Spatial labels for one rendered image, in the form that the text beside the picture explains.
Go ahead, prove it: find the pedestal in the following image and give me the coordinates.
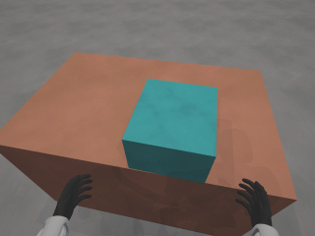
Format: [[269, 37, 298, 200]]
[[0, 52, 297, 236]]

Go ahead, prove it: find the robot left forearm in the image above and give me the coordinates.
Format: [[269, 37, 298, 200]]
[[36, 215, 71, 236]]

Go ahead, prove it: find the robot right hand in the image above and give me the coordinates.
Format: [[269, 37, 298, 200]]
[[235, 178, 273, 227]]

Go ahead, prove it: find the robot right forearm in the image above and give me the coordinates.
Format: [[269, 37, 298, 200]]
[[249, 223, 280, 236]]

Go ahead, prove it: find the robot left hand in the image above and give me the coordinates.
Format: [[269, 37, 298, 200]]
[[52, 174, 93, 220]]

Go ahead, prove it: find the carton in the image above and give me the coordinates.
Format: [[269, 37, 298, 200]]
[[122, 79, 218, 184]]

